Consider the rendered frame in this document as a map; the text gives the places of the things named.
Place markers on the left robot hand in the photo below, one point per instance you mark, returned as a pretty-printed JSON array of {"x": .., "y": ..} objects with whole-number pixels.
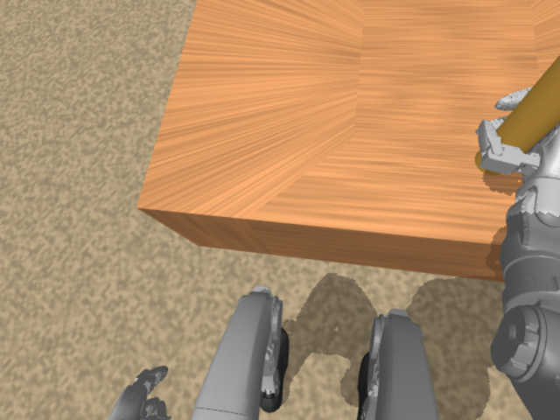
[{"x": 132, "y": 404}]

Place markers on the right robot arm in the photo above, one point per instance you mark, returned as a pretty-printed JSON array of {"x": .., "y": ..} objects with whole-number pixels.
[{"x": 527, "y": 345}]

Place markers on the can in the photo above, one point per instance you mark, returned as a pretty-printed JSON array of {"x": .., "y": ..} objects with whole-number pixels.
[{"x": 534, "y": 117}]

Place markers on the right robot hand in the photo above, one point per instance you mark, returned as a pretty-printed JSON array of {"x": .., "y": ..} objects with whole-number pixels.
[{"x": 542, "y": 160}]

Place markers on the left robot foot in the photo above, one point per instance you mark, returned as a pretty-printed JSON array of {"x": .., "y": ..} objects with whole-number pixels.
[{"x": 271, "y": 403}]

